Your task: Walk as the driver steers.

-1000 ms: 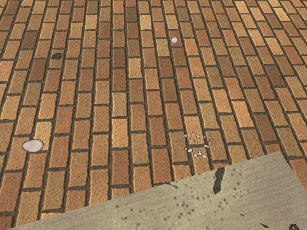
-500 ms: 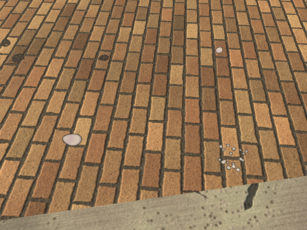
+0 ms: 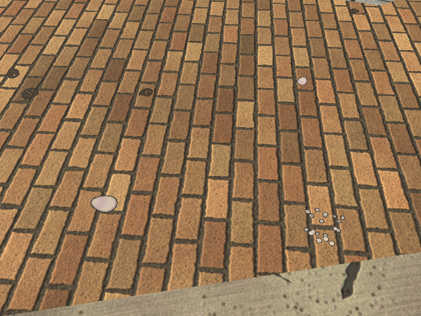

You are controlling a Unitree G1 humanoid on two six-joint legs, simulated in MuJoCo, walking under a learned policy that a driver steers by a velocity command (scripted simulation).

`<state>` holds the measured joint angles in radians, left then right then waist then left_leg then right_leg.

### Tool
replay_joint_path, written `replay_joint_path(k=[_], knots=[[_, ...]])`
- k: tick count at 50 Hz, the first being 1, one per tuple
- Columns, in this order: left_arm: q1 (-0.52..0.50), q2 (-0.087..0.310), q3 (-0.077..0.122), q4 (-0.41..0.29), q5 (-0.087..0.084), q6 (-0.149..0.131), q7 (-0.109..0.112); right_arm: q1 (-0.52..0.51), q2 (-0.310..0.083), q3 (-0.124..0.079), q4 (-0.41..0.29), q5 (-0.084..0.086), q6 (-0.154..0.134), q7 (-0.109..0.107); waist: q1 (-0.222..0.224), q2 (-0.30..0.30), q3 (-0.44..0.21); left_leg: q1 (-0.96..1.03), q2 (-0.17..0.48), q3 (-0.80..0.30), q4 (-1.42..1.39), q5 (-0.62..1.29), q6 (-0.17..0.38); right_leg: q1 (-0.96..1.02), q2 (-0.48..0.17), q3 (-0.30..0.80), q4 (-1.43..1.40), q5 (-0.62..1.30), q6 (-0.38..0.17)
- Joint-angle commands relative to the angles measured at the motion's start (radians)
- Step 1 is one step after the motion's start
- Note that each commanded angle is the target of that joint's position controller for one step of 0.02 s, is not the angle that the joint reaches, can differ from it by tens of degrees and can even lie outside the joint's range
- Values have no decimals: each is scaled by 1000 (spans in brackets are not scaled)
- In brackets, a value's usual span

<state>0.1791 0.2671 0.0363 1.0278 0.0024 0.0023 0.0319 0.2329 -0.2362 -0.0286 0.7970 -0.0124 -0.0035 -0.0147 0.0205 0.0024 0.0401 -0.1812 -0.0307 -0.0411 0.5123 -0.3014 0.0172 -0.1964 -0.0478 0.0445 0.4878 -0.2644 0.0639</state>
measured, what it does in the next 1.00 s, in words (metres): walks ahead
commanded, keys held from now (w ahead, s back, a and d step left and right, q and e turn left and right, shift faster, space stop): no key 0.38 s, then w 0.62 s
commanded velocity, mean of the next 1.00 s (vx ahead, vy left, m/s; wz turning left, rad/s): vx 0.20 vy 0.00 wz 0.00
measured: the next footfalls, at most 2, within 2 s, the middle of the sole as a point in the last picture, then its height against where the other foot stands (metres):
left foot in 1.06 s outside the picture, level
right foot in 1.60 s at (267, 253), level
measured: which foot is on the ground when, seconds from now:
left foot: down 0.00-0.60, up 0.62-1.00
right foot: down 0.00-1.00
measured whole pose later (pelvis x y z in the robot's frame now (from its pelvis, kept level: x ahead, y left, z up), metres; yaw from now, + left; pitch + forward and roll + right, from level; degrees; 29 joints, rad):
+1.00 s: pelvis +0.19 -0.03 -0.01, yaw -1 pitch +2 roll +0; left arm 0.51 0.21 0.02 1.08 -0.01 -0.08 0.02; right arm -0.04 -0.24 -0.03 0.81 0.03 -0.09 0.04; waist 0.11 0.03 0.04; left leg -0.60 0.04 0.04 0.56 -0.01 0.04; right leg 0.18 0.01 -0.02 0.14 -0.35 -0.02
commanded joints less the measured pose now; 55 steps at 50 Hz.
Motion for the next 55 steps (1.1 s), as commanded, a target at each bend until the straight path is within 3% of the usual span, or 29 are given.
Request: replay_joint_path(k=[1, 19, 21, 22, 24, 25, 26, 27, 29, 30, 31, 32, 33, 34, 36, 38, 40, 43, 46, 49, 51, 52, 53, 54, 55], knots=[[3, 115, 20, -17, -1, -7, 6, 6, -112, -26, -34, 2, -13, -5, -2, 12, -29, -32, 63, -58, -108, 203, 18, 26, -1, -4, -46, 164, -19], [38, 85, 13, 55, -2, 1, 16, 46, -103, -12, 98, 9, -13, -16, -4, 1, -4, -42, 43, -25, -111, 176, 4, 16, 13, -15, -56, 154, -27], [61, 69, 10, 68, -9, 3, 18, 65, -114, -17, 118, 15, -6, -21, -9, 25, -10, -46, 31, -29, -136, -129, 24, -8, 58, -64, -15, -79, -38], [53, 67, 11, 61, -13, 1, 18, 67, -138, -24, 119, 21, -4, -23, -16, 56, 23, -75, 52, -70, -164, -326, 51, -62, 80, -87, 32, -213, -50], [10, 48, 6, 27, -14, -23, 10, 110, -179, -36, 124, 30, -13, -22, -42, 145, 92, -93, 177, -254, -273, -560, 129, -193, 87, -108, 164, -257, -67], [3, 27, 1, 14, -18, -40, 1, 129, -203, -45, 132, 35, -22, -20, -47, 197, 108, -101, 257, -373, -325, -596, 178, -217, 70, -98, 251, -206, -78], [3, 27, 1, 7, -23, -57, -9, 122, -204, -48, 131, 38, -32, -20, -40, 199, 132, -129, 303, -439, -351, -574, 209, -229, 39, -67, 291, -192, -98], [18, 27, 2, 7, -30, -72, -19, 89, -193, -45, 121, 37, -39, -17, -19, 193, 143, -133, 312, -436, -343, -518, 211, -224, 22, -55, 273, -213, -120], [147, 21, 6, 52, -35, -93, -31, -25, -170, -39, 86, 50, -39, -12, 66, 146, 118, -227, 227, -279, -260, -373, 145, 18, 36, -82, 10, -126, -155], [236, 45, 18, 94, -24, -94, -33, -58, -143, -32, 69, 46, -41, -10, 93, 76, 89, -293, 147, -172, -127, -240, 101, 163, 37, -41, -53, -37, -144], [358, 123, 39, 120, -17, -96, -31, -77, -71, -12, 49, 34, -51, -5, 120, -144, 25, -404, 29, 5, 202, -136, 28, 293, -141, 249, -196, -168, -193], [437, 232, 57, 123, -9, -106, -46, -86, -69, -15, 6, 46, -70, -13, 125, -327, 13, -570, -41, 22, 436, -270, 9, 346, -332, 648, -336, -265, -324], [351, 162, 34, 98, 1, -119, -48, -69, -111, -25, 19, 63, -83, -11, 74, -187, 62, -634, 25, -61, 598, -250, 25, 305, -357, 664, -336, -293, -343], [289, 105, 21, 68, -7, -126, -47, -40, -111, -25, 36, 68, -92, 0, 44, -129, 98, -670, 66, -71, 644, -142, 45, 290, -313, 547, -331, -270, -310], [236, 82, 10, 40, -14, -125, -52, -56, -123, -37, 50, 47, -104, 9, 25, -93, 99, -682, 123, -33, 595, 18, 55, 294, -242, 359, -344, -88, -246], [281, 37, -5, 45, -5, -110, -46, -88, -108, -41, 45, 35, -104, 24, 34, -111, 65, -624, 137, 11, 529, 103, 37, 289, -178, 213, -348, 149, -219], [315, 54, -5, 44, -1, -98, -32, -136, -72, -32, 29, 34, -96, 33, 43, -100, 56, -615, 131, 47, 450, 153, 8, 284, -159, 137, -349, 304, -229], [315, 91, -2, 23, 2, -88, -16, -276, -33, -11, -24, 37, -94, 39, 65, -86, 87, -529, 102, 84, 226, 258, -17, 185, -134, 67, -385, 318, -229], [354, 111, 5, 27, -8, -88, -11, -356, -47, -6, -52, 44, -94, 49, 75, -105, 116, -449, 75, 101, 99, 323, -10, 161, -155, 46, -413, 299, -237], [351, 119, 16, 27, -20, -84, -9, -381, -77, -12, -73, 47, -100, 62, 41, -104, 118, -426, 72, 76, 26, 309, 32, 252, -201, 32, -371, 403, -222], [322, 143, 28, 14, -14, -75, -9, -304, -122, -32, -59, 43, -103, 64, -22, -128, 37, -292, 31, 95, 23, 262, 67, 306, -213, 10, -249, 721, -200], [304, 149, 31, 6, -8, -66, -9, -183, -156, -52, -26, 44, -101, 59, -90, -140, -47, -136, -1, 115, 30, 243, 92, 300, -195, -14, -103, 893, -184], [292, 140, 27, -7, -1, -59, -10, -8, -194, -75, 29, 48, -95, 49, -171, -130, -152, 101, 2, 107, 28, 251, 122, 209, -153, -38, 104, 908, -156], [310, 94, 10, -35, 19, -60, -12, 169, -266, -92, 67, 34, -87, 36, -209, 12, -296, 417, 213, -152, 46, 173, 185, -42, -84, -64, 435, 540, -132], [449, -69, -30, -32, 0, -83, -26, 202, -291, -90, 91, 21, -87, 50, -111, 302, -456, 651, 431, -676, -146, -119, 347, -359, 113, 11, 761, -267, -86]])
Keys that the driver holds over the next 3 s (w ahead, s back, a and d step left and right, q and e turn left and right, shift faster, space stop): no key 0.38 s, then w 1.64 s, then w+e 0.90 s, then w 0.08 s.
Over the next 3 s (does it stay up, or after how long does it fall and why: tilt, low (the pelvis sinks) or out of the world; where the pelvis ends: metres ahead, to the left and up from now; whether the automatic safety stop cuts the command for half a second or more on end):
stays up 1.29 -0.15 0.01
